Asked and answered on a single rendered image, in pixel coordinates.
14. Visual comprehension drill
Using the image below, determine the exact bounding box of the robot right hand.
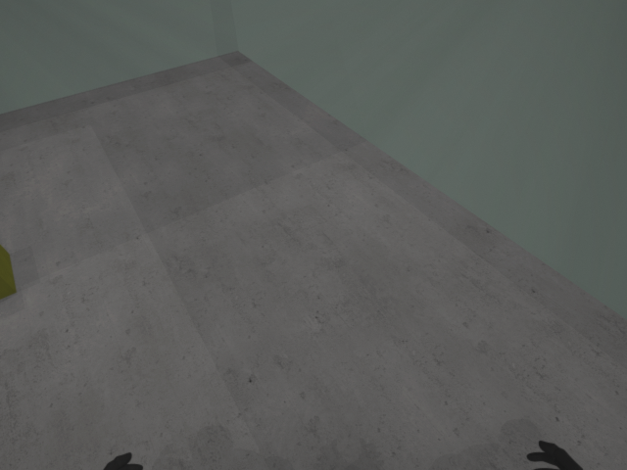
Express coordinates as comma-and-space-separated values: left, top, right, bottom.
527, 441, 583, 470

